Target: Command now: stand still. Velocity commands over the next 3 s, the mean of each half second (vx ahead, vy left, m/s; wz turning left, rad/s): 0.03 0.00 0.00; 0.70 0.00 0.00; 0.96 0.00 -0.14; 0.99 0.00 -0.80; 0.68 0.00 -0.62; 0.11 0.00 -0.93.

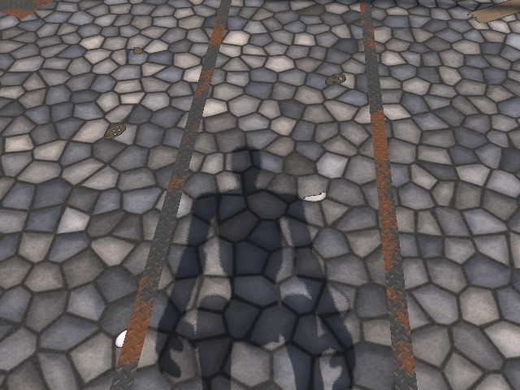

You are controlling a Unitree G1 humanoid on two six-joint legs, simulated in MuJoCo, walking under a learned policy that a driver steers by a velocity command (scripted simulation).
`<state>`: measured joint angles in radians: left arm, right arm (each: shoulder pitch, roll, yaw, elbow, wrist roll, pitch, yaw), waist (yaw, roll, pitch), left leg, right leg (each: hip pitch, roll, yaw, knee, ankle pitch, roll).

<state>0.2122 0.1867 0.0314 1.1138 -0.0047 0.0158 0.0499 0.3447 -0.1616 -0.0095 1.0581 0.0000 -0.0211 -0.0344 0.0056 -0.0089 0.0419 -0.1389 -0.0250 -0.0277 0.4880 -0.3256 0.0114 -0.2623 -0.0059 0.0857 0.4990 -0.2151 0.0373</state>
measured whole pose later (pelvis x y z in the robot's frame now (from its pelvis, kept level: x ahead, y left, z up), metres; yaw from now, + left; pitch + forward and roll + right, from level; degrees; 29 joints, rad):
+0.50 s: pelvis +0.01 +0.00 +0.00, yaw +0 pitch -1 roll +0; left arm 0.27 0.18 0.02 1.12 -0.02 0.00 0.04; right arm 0.40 -0.16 -0.01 1.08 0.02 -0.02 -0.04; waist -0.01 0.00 0.01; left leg -0.15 -0.02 -0.03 0.53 -0.42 0.03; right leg -0.30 0.00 0.07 0.60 -0.41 0.00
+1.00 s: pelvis +0.22 -0.07 +0.00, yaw +0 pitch +3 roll -1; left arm 0.56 0.15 0.02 1.08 0.02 -0.12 -0.01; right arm 0.03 -0.23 -0.03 0.81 -0.03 -0.05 0.07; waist 0.07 0.03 -0.04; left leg -0.78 0.11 0.06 0.94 -0.03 0.06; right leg 0.11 0.05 -0.06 0.12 -0.29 -0.05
